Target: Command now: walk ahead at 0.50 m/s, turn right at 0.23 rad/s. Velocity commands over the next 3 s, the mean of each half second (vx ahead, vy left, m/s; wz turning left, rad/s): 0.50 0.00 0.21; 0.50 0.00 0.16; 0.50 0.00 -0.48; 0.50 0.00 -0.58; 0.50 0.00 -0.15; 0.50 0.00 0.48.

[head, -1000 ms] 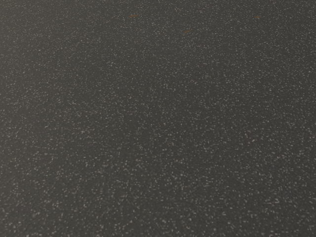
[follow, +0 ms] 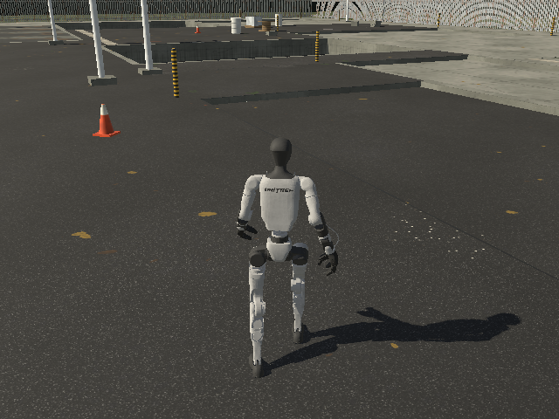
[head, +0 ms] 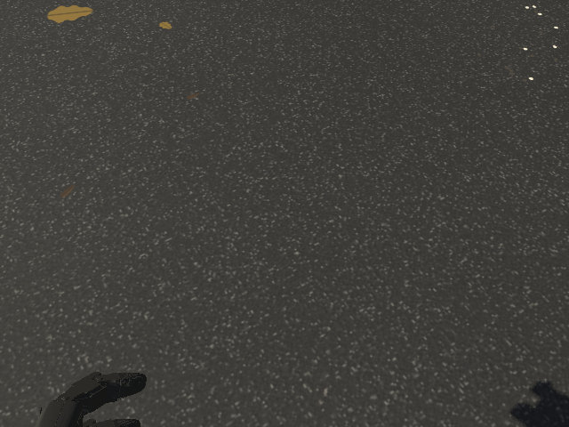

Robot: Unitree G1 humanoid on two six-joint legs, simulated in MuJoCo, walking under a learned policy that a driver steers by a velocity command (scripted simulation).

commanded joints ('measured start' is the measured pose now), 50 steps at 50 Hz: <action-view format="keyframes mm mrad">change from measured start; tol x32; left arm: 1 301 204 92 17 5 -5 18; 50 -33 93 18 56 -8 -60 -4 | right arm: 1 -45 -170 -26 -49 -4 -2 -15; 50 -62 -139 -28 -97 -28 -6 -7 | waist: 1 237 89 -186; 3 217 -173 -484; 23 169 -11 63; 30 11 234 -434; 50 17 70 28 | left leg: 1 -216 177 -31 402 897 117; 3 -754 -45 -220 1010 -196 44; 17 -756 75 -253 498 504 26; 24 -794 29 -151 327 348 101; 28 -223 -95 -121 259 284 214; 30 330 305 -1040 61 115 503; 38 -293 138 -398 -88 583 329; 50 -8 205 -193 -78 587 216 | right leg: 1 537 45 -9 -44 48 -78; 3 983 -378 778 -203 -77 -310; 10 367 -205 161 -409 107 -165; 22 597 -234 -123 -412 259 -89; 27 643 -221 -192 1 879 -22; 28 495 -178 -207 243 752 17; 30 -158 114 35 835 -498 102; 31 -266 43 129 856 -434 74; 50 -156 -33 26 -7 142 26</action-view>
